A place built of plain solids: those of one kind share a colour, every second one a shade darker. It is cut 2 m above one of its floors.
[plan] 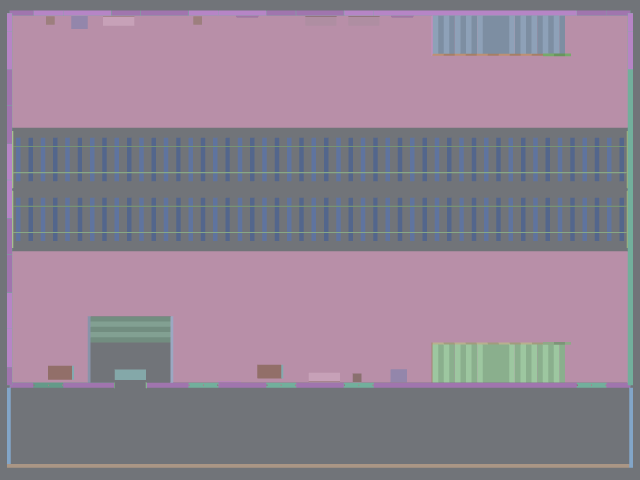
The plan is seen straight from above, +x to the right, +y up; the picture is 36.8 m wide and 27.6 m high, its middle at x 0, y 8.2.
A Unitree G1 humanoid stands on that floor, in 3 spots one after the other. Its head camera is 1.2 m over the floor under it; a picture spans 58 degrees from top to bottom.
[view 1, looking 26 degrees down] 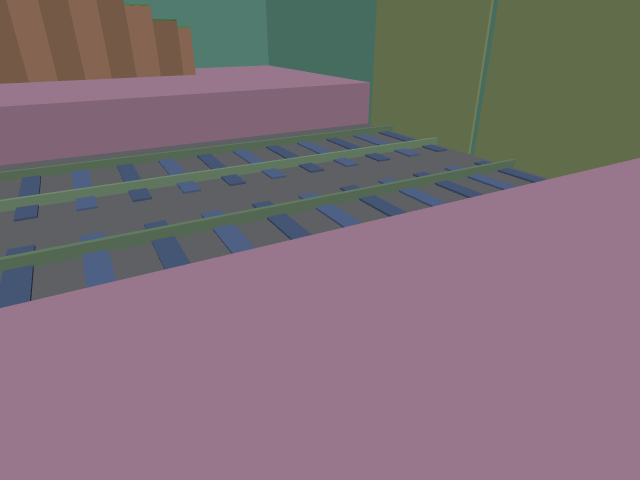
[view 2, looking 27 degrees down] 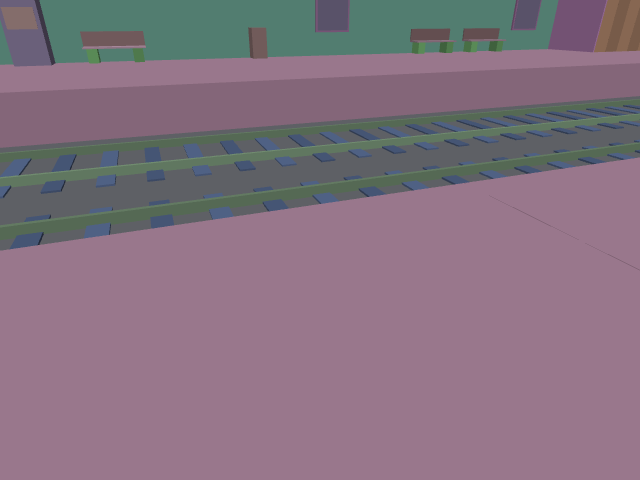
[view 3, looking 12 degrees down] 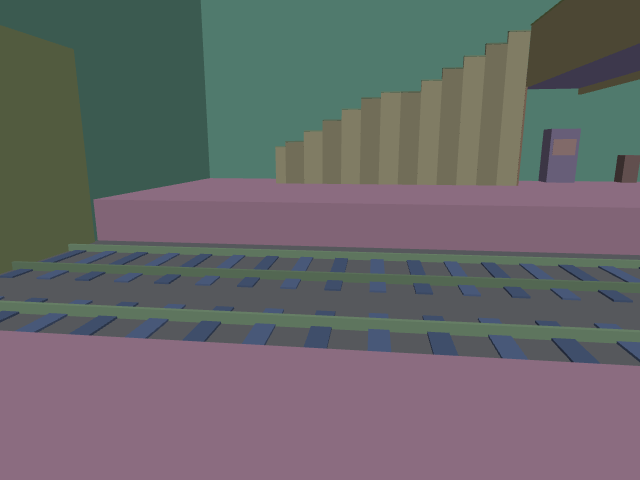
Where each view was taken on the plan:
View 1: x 11.09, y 5.30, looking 61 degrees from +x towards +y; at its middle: quay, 2.74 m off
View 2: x -10.90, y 4.81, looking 69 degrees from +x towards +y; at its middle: quay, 2.64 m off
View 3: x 11.09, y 17.10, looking -83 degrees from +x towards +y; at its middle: quay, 9.84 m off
